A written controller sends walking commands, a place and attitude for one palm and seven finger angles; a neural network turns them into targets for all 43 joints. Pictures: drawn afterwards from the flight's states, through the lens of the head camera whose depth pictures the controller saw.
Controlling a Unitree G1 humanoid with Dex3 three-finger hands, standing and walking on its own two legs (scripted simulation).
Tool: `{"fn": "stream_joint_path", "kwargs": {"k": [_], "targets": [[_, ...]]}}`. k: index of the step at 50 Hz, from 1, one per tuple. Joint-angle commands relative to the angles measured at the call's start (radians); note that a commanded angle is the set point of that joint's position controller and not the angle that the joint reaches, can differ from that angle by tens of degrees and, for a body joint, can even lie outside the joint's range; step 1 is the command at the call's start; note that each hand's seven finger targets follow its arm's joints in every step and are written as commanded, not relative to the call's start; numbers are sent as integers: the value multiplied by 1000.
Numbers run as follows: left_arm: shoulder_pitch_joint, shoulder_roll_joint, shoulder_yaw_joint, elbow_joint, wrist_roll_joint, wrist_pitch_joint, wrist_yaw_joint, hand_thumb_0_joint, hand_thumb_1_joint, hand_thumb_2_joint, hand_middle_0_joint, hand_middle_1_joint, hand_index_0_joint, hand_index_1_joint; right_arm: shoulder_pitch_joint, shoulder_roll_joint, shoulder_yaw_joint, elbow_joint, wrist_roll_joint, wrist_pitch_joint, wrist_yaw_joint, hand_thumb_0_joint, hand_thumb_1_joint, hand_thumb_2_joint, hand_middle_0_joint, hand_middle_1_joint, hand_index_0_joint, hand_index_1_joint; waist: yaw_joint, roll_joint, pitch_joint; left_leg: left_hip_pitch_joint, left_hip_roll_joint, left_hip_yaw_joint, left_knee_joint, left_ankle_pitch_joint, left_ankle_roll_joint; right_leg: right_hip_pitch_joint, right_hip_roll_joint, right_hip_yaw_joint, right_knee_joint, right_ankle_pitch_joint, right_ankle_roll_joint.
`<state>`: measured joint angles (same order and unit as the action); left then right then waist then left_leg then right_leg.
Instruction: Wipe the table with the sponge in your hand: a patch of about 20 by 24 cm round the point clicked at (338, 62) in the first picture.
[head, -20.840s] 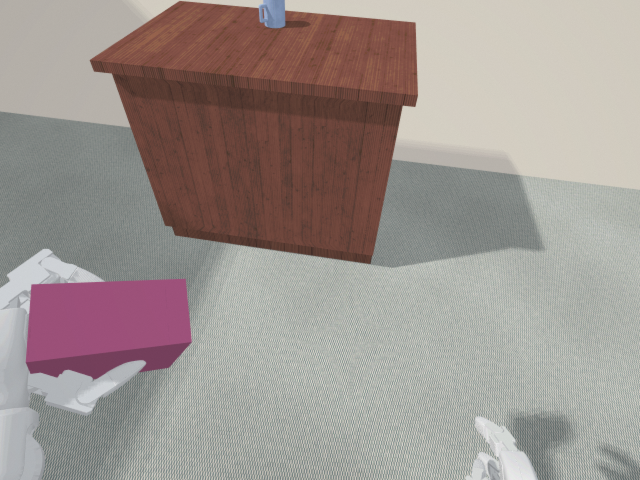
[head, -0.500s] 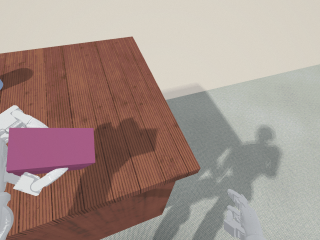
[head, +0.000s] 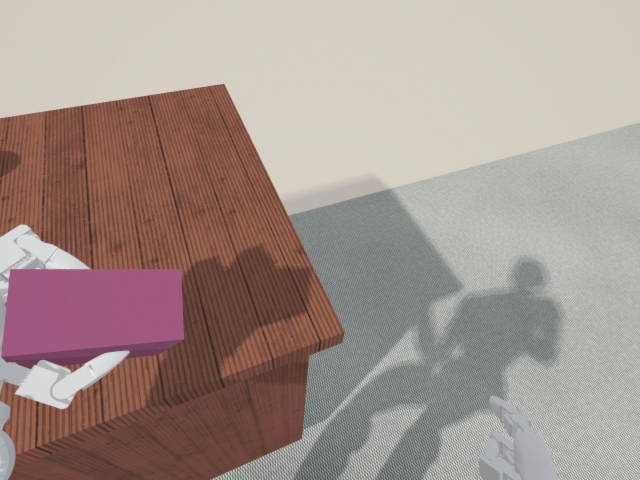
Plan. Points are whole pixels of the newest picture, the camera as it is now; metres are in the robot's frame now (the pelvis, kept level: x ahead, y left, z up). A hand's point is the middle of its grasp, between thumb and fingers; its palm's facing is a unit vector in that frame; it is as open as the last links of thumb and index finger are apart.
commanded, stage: come to a stop and stand still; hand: left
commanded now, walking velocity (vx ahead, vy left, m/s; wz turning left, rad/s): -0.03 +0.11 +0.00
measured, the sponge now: (122, 318) +0.23 +0.20 +0.14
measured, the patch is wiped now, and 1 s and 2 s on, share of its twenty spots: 0.00 0.00 0.00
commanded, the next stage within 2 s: look again from close up in 0.96 s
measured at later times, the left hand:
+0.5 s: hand out of the picture +0.22 +0.31 +0.16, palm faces +0.38 -0.85 -0.36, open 9.8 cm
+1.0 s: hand out of the picture +0.22 +0.34 +0.17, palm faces +0.38 -0.84 -0.40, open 9.8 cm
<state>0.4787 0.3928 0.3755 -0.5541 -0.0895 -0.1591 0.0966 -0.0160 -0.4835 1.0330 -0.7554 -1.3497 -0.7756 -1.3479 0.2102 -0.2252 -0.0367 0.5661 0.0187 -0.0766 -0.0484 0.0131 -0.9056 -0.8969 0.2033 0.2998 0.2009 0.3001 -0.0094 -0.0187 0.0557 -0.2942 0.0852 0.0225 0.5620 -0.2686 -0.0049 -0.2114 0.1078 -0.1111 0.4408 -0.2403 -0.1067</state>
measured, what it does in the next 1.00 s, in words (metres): shifts its weight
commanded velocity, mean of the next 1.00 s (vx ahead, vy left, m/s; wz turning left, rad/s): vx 0.00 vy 0.01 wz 0.00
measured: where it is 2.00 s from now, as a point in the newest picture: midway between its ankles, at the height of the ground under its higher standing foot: outside the picture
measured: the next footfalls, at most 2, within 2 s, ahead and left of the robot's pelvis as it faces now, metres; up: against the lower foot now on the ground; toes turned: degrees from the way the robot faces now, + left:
none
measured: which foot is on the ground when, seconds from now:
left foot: down 0.00-1.00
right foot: down 0.00-1.00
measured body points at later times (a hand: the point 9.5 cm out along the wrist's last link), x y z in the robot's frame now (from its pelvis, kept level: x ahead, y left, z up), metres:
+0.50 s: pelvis +0.00 +0.06 +0.01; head +0.03 +0.08 +0.46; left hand +0.19 +0.35 +0.18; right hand +0.19 -0.16 -0.06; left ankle +0.02 +0.14 -0.73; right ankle +0.00 -0.05 -0.73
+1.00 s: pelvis +0.01 +0.10 +0.01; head +0.04 +0.12 +0.46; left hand +0.19 +0.39 +0.19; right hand +0.18 -0.12 -0.07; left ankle +0.02 +0.14 -0.73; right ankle +0.00 -0.04 -0.73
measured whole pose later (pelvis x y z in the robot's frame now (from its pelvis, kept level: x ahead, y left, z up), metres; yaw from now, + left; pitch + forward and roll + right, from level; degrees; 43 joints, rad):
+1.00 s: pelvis +0.01 +0.10 +0.01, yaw +1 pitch -1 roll -1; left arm 0.47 0.38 0.36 -0.53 -0.04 -0.17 0.12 -0.02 -0.48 1.04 -0.76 -1.35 -0.77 -1.35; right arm 0.21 -0.17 0.01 0.58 0.00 -0.09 -0.05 0.01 -0.90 -0.90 0.21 0.30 0.20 0.30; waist 0.02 -0.02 0.09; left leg -0.20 -0.06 0.07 0.41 -0.21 0.08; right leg -0.15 -0.03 -0.07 0.37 -0.21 0.02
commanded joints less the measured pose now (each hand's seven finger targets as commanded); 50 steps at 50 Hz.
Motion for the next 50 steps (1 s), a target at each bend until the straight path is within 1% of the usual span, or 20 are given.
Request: {"fn": "stream_joint_path", "kwargs": {"k": [1,3,5,7,8,9,11,13,15,19,24,28,29,36,38,42,43,44,46,50], "targets": [[-11,158,129,-193,-5,-68,44,0,100,1300,-1200,-1600,-1200,-1600,-104,-93,-14,-154,10,-55,1,0,-900,-900,200,300,200,300,27,34,-141,48,-25,-21,-12,83,39,75,-275,291,-190,223,160],[-18,169,131,-198,7,-71,54,0,100,1300,-1200,-1600,-1200,-1600,-124,-93,-6,-145,9,-56,-3,0,-900,-900,200,300,200,300,30,57,-133,74,-13,-33,-52,135,42,85,-264,261,-169,282,170],[-37,152,107,-186,11,-74,53,0,100,1300,-1200,-1600,-1200,-1600,-114,-94,-2,-144,6,-56,-3,0,-900,-900,200,300,200,300,31,52,-141,93,-1,-39,-82,175,49,106,-240,222,-150,317,181],[-43,152,107,-164,17,-70,54,0,100,1300,-1200,-1600,-1200,-1600,-113,-96,-7,-141,8,-54,-3,0,-900,-900,200,300,200,300,31,42,-143,103,5,-36,-89,183,52,117,-234,222,-147,323,183],[-46,152,106,-154,19,-62,55,0,100,1300,-1200,-1600,-1200,-1600,-118,-95,-5,-137,8,-53,-6,0,-900,-900,200,300,200,300,29,30,-139,109,8,-44,-99,196,48,115,-234,210,-137,326,166],[-50,132,87,-147,19,-62,51,0,100,1300,-1200,-1600,-1200,-1600,-108,-96,-3,-136,4,-48,-5,0,-900,-900,200,300,200,300,27,18,-145,115,10,-44,-106,200,50,119,-229,200,-136,316,162],[-56,137,92,-135,19,-57,49,0,100,1300,-1200,-1600,-1200,-1600,-109,-97,-7,-139,8,-48,-4,0,-900,-900,200,300,200,300,28,1,-143,115,11,-46,-113,189,49,121,-228,207,-141,300,156],[-49,127,78,-123,20,-48,48,0,100,1300,-1200,-1600,-1200,-1600,-114,-95,-3,-136,9,-45,-5,0,-900,-900,200,300,200,300,26,21,-121,116,14,-61,-140,172,46,99,-229,202,-145,232,131],[-68,126,75,-133,21,-48,45,0,100,1300,-1200,-1600,-1200,-1600,-110,-95,-2,-143,5,-44,-4,0,-900,-900,200,300,200,300,26,-4,-127,110,19,-74,-162,154,50,106,-217,196,-148,185,122],[-99,130,69,-161,26,-50,46,0,100,1300,-1200,-1600,-1200,-1600,-112,-92,4,-143,-2,-46,-9,0,-900,-900,200,300,200,300,23,37,-115,92,25,-99,-205,106,50,105,-209,188,-147,114,90],[-110,126,65,-183,30,-56,48,0,100,1300,-1200,-1600,-1200,-1600,-105,-85,7,-146,-5,-57,-13,0,-900,-900,200,300,200,300,22,94,-127,81,42,-128,-246,127,45,146,-196,165,-113,158,78],[-96,132,73,-192,36,-59,49,0,100,1300,-1200,-1600,-1200,-1600,-101,-84,4,-146,-4,-64,-13,0,-900,-900,200,300,200,300,20,134,-143,85,47,-135,-252,193,23,170,-192,144,-89,191,74],[-93,117,62,-189,35,-62,47,0,100,1300,-1200,-1600,-1200,-1600,-90,-85,5,-147,-8,-63,-13,0,-900,-900,200,300,200,300,21,127,-141,84,51,-136,-258,203,18,169,-186,128,-85,188,75],[-56,128,79,-193,34,-65,42,0,100,1300,-1200,-1600,-1200,-1600,-73,-89,-7,-151,-8,-66,-10,0,-900,-900,200,300,200,300,21,128,-150,115,62,-148,-261,327,-37,162,-175,98,-69,166,73],[-63,135,83,-207,37,-68,45,0,100,1300,-1200,-1600,-1200,-1600,-83,-88,-6,-148,-6,-68,-12,0,-900,-900,200,300,200,300,19,156,-143,134,64,-147,-266,338,-50,137,-171,93,-57,130,73],[-51,137,84,-214,34,-73,45,0,100,1300,-1200,-1600,-1200,-1600,-67,-88,-12,-145,-10,-72,-11,0,-900,-900,200,300,200,300,22,137,-163,152,69,-148,-251,369,-56,139,-178,90,-60,125,68],[-50,142,92,-211,34,-71,48,0,100,1300,-1200,-1600,-1200,-1600,-76,-86,-9,-141,-7,-72,-13,0,-900,-900,200,300,200,300,20,129,-160,161,67,-143,-253,371,-61,127,-175,85,-57,115,72],[-50,120,71,-202,34,-74,46,0,100,1300,-1200,-1600,-1200,-1600,-72,-90,-7,-139,-11,-70,-12,0,-900,-900,200,300,200,300,21,135,-151,151,67,-150,-263,349,-62,125,-172,81,-56,98,69],[-61,138,85,-206,35,-74,48,0,100,1300,-1200,-1600,-1200,-1600,-68,-91,-13,-138,-11,-74,-12,0,-900,-900,200,300,200,300,22,136,-152,138,70,-157,-265,332,-65,137,-177,84,-57,98,68],[-55,126,79,-179,36,-70,51,0,100,1300,-1200,-1600,-1200,-1600,-68,-89,-13,-138,-6,-70,-13,0,-900,-900,200,300,200,300,21,116,-144,113,60,-150,-263,259,-56,151,-184,89,-74,122,67]]}}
